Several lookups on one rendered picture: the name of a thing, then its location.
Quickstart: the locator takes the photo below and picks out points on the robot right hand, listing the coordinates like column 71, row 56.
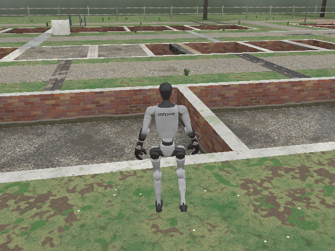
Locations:
column 191, row 146

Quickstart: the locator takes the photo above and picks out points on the left robot thigh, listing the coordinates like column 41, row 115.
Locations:
column 155, row 159

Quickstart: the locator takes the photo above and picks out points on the robot left hand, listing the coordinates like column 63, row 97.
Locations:
column 137, row 152

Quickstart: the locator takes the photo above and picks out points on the right robot upper arm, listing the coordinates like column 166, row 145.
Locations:
column 186, row 119

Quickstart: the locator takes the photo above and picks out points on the robot right forearm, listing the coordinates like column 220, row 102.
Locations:
column 193, row 137

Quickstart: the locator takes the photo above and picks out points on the robot left forearm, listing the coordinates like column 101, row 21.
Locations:
column 141, row 140

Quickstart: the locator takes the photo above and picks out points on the right robot foot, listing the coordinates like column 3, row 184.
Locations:
column 183, row 208

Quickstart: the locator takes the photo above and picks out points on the left robot upper arm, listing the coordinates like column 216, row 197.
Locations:
column 147, row 119

